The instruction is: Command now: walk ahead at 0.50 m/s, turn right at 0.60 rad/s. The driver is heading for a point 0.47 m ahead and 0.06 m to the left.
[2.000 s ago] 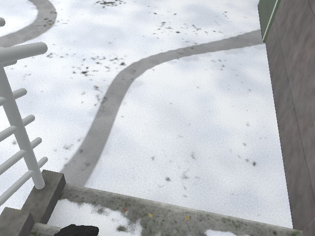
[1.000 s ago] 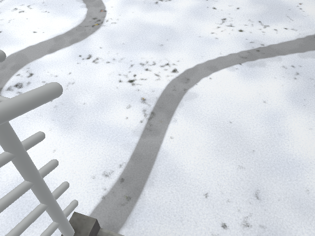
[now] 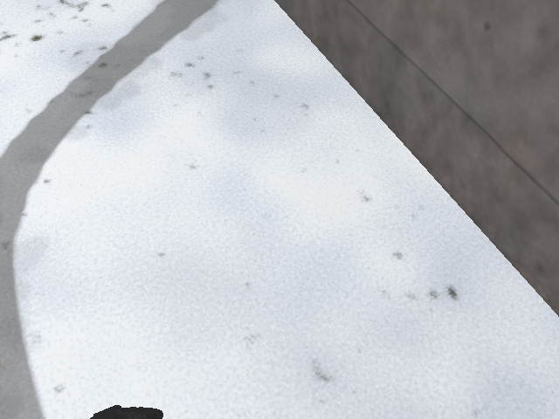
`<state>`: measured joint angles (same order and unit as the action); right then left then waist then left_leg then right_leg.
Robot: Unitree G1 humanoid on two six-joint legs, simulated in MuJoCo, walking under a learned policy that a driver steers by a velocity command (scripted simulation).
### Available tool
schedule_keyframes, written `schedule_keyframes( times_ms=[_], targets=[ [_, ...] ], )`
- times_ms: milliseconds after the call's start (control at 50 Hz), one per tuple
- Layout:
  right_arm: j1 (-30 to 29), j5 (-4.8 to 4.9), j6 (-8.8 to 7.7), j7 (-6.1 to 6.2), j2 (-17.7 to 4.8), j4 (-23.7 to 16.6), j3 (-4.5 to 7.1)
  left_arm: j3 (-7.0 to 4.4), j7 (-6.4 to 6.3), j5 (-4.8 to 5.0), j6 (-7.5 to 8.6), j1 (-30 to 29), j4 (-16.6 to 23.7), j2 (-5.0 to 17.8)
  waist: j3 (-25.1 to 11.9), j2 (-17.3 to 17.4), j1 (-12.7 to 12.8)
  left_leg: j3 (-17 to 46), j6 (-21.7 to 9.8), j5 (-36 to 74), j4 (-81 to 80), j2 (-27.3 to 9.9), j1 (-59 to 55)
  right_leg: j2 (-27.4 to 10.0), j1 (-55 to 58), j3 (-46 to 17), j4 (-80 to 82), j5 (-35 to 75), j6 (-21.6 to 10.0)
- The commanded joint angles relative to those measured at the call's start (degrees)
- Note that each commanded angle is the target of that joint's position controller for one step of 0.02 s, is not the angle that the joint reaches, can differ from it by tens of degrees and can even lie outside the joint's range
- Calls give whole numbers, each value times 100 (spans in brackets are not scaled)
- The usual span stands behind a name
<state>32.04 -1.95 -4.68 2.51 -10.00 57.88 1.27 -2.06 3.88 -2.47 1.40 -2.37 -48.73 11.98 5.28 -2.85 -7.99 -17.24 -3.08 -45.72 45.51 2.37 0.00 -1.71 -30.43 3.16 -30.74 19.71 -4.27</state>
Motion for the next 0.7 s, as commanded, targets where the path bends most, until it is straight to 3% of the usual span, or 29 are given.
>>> schedule_keyframes(
  times_ms=[20,60,80,100,120,140,160,180,200,220,240,260,300,320,340,360,380,420,440,460,480,500,520,540,560,580,620,660,700],
  targets=[
    [857,-25,205,129,-520,329,24,40,9,-67,110,-531,264,53,428,355,67,1174,-303,5992,223,-1429,-217,141,-58,351,695,-420,-204],
    [829,-1,280,106,-661,396,46,-76,-77,-99,111,726,-228,308,-287,276,679,1229,-397,6452,1873,-1462,417,316,1765,437,586,-932,-425],
    [410,-18,225,-23,-712,302,78,-202,-85,-42,19,1772,-516,473,-743,-142,1440,1051,-310,5172,3496,-1258,1724,61,3683,12,960,-307,-617],
    [151,52,145,-91,-794,134,166,-373,-164,-52,28,2345,-735,1151,-964,-717,1614,398,-44,392,6052,-431,3577,-696,5149,-468,68,2723,-1225],
    [136,376,87,-80,-847,-391,161,-474,-219,95,-8,2972,-661,1482,-2693,-825,1804,1373,159,-339,7208,-602,5574,-2268,7777,-2212,-1592,4716,-2263],
    [-573,422,16,-139,-1055,-735,110,-396,-363,103,-139,3443,-544,1302,-2972,-93,2121,1657,202,194,6603,-721,6563,-2417,7869,-2836,-650,2178,-2381],
    [-959,251,-21,-193,-884,-926,72,-361,-529,18,-246,3178,-565,1188,-2464,-62,1836,1868,88,727,5942,-834,6714,-2270,6881,-3004,223,-490,-2099],
    [-1090,16,9,-262,-888,-827,97,-238,-523,75,-184,2162,-398,821,-1485,776,1250,1701,112,1684,4566,-901,6133,-1798,5176,-2560,855,-1509,-1696],
    [-923,-155,103,-282,-765,-674,125,-205,-577,100,-48,1781,-352,713,-1028,728,953,1853,157,1998,4225,-940,5466,-1865,3892,-2498,903,-1090,-1663],
    [-890,-209,228,-337,-517,-680,71,-154,-581,203,74,1318,-306,667,-616,984,503,1968,332,2572,2782,-1105,4255,-1416,2196,-1959,1373,-1018,-1434],
    [-832,-224,317,-306,-323,-613,56,-153,-571,192,193,1254,-376,726,-455,627,314,1900,427,2778,2184,-1037,3411,-1207,1278,-1693,1486,-849,-1435],
    [-770,-174,318,-302,-239,-564,29,-173,-548,157,295,1221,-414,765,-449,491,255,1887,448,3122,1723,-1057,3061,-1059,974,-1424,1525,-603,-1383],
    [-1050,31,231,-327,-187,-608,25,-159,-445,194,429,1383,-570,698,-499,54,285,1822,314,4005,517,-984,2238,-753,704,-792,1513,-178,-1054],
    [-1337,92,189,-321,-150,-639,22,-139,-418,234,426,1648,-640,601,-441,-119,454,1701,245,4267,235,-899,2186,-671,875,-655,1582,-289,-927],
    [-1538,118,200,-320,-206,-621,23,-143,-405,207,403,1739,-648,602,-395,-136,541,1630,160,4326,34,-847,2293,-701,1175,-619,1592,-454,-877],
    [-1734,43,207,-331,-315,-668,80,-111,-330,214,420,2017,-747,541,-232,-73,702,1533,113,4265,-163,-740,2268,-717,1326,-574,1534,-595,-835],
    [-2115,47,217,-340,-332,-790,96,-93,-304,232,377,2217,-810,518,-118,-22,802,1454,55,4152,-345,-639,2345,-754,1517,-571,1499,-747,-782],
    [-2470,1,200,-359,-308,-924,116,-88,-328,172,314,2458,-908,639,3,83,866,1305,-57,3828,-741,-413,2222,-833,1895,-619,1151,-285,-693],
    [-2102,-52,171,-353,-289,-767,131,-83,-367,161,297,2425,-934,696,-115,171,652,1179,-125,3874,-1117,-209,1771,-718,2052,-458,604,304,-581],
    [-1352,-91,100,-324,-410,-481,195,-65,-397,151,308,2503,-961,667,-416,310,371,1195,-195,4195,-1527,-67,923,-478,2012,-272,-301,541,-416],
    [-605,-132,1,-268,-866,-304,314,-17,-421,178,362,2577,-880,585,-891,617,104,2002,-378,5824,-1594,-846,-169,-185,1382,-17,-1538,-729,-183],
    [-220,-100,17,-263,-1563,-311,490,57,-421,432,349,3249,-846,179,-1974,2035,199,4199,-1539,7825,-1766,-2713,-1466,555,158,409,-3808,-4603,116],
    [-306,226,107,-289,-1422,-330,487,-116,-444,240,258,2702,-824,814,-2135,1151,66,4549,-1683,7749,-2044,-2618,-1216,488,-103,-226,-4336,-5245,149],
    [-835,189,125,-282,-1252,-425,404,-96,-433,216,223,2403,-700,564,-1409,963,304,3943,-1560,7327,-2188,-2437,-569,264,-319,-384,-4377,-5060,180],
    [-1261,121,132,-276,-884,-482,300,-60,-440,160,195,2197,-676,388,-872,681,450,3530,-1329,7104,-2384,-2187,69,80,-335,-398,-4012,-4815,197],
    [-1460,91,138,-239,-673,-495,221,-87,-447,121,133,2189,-709,360,-581,736,607,3106,-1087,7122,-2562,-1932,546,-54,-140,-396,-3592,-4649,228],
    [-1625,40,137,-192,-494,-478,149,-57,-438,77,-25,2573,-886,196,-651,789,897,2494,-897,7479,-2716,-1586,1238,-27,687,-285,-3093,-4246,280],
    [-1644,19,95,-170,-563,-423,128,-1,-438,124,-103,2702,-964,51,-832,745,1050,2152,-892,7800,-2718,-1439,1398,12,1051,-245,-2494,-4050,329],
    [-1734,25,103,-151,-607,-424,102,48,-468,135,-146,2422,-927,23,-939,735,1017,2064,-875,7447,-2759,-1373,1385,39,1241,-219,-1739,-3884,364]
  ],
)
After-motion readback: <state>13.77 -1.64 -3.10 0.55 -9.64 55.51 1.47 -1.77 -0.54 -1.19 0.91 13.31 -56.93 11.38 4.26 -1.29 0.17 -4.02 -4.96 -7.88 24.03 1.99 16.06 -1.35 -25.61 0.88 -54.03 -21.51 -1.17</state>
